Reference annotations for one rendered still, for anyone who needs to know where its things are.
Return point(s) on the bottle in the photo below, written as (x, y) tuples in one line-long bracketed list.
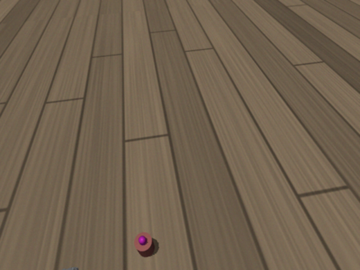
[(144, 244)]

